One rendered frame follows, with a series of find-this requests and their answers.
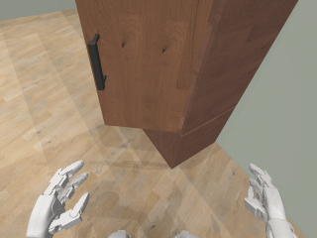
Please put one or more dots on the robot left hand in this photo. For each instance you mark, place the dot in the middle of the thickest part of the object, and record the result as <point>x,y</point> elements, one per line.
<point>51,203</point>

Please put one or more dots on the robot right hand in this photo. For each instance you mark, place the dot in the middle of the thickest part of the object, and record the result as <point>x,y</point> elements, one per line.
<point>269,204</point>

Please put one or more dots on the handle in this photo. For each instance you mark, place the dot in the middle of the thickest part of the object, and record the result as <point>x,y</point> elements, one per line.
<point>96,63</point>

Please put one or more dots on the robot right forearm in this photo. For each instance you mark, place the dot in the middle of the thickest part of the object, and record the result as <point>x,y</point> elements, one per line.
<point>279,228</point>

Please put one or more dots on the cupboard door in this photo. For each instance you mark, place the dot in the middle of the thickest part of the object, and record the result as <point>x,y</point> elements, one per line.
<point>148,51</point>

